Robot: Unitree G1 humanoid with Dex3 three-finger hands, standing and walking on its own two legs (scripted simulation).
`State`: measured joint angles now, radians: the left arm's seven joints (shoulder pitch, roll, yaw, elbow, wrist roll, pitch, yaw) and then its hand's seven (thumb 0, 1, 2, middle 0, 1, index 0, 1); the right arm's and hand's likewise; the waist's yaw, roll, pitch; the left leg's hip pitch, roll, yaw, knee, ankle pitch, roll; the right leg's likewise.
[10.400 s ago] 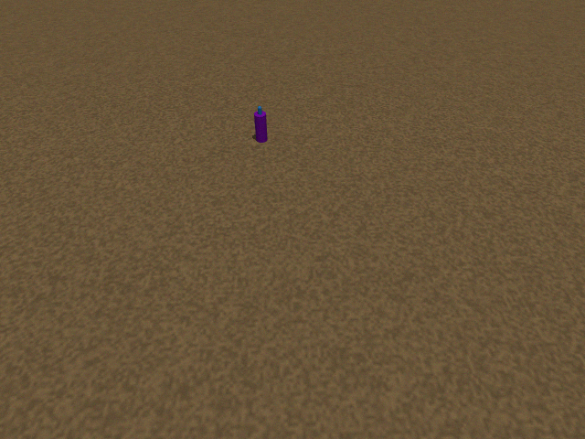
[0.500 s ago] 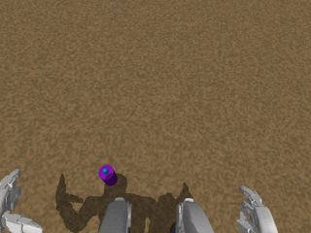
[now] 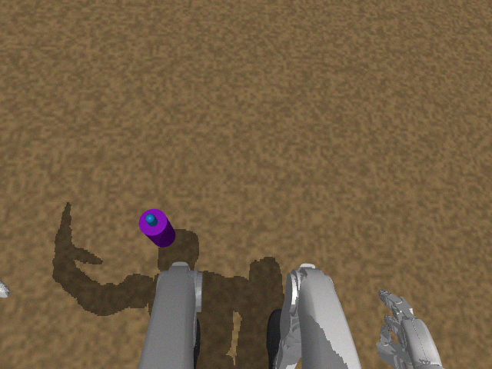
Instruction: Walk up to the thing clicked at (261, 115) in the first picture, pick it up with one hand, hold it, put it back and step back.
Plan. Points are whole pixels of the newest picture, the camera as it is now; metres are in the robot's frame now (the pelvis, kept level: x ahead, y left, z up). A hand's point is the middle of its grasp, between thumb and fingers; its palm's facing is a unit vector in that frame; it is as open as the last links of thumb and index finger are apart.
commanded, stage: go down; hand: left
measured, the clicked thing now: (157, 227) +0.41 +0.22 -0.40
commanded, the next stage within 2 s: approach in 1.30 s
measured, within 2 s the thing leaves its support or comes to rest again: neither
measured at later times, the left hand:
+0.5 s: hand out of the picture +0.33 +0.40 -0.08, palm faces +0.16 -0.98 -0.14, open 17.5 cm
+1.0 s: hand out of the picture +0.34 +0.40 -0.10, palm faces +0.15 -0.98 -0.12, open 17.6 cm
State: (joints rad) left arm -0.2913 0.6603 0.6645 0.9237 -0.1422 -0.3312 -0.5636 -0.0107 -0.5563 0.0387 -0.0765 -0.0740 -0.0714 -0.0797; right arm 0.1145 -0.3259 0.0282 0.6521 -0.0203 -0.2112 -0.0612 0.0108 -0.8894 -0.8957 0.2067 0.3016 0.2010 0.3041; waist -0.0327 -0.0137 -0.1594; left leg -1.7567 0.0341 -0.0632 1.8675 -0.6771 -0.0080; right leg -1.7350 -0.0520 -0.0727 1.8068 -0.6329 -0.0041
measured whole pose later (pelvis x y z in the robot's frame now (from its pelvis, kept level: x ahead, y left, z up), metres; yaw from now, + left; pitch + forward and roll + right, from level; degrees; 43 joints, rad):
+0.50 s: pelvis -0.01 +0.01 -0.06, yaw -1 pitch +33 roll -6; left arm -0.41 0.76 0.74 0.97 -0.17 -0.35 -0.66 -0.01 -0.56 0.03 -0.06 -0.04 -0.05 -0.05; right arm 0.10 -0.35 0.07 0.67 -0.03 -0.21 -0.06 0.01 -0.91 -0.90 0.21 0.30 0.20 0.30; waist -0.04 -0.01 -0.14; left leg -1.95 0.03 -0.08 2.07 -0.69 0.00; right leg -1.91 -0.06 -0.08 1.98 -0.64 0.00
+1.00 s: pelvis -0.02 +0.00 -0.09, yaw -2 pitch +32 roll -6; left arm -0.48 0.82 0.78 1.02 -0.19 -0.34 -0.72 -0.01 -0.56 0.06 -0.05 -0.03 -0.04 -0.05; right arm 0.11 -0.37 0.08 0.70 -0.03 -0.21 -0.05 0.01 -0.92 -0.91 0.21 0.30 0.20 0.30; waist -0.05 -0.02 -0.11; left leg -2.05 0.02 -0.09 2.18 -0.70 0.00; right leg -2.01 -0.06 -0.08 2.09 -0.64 0.00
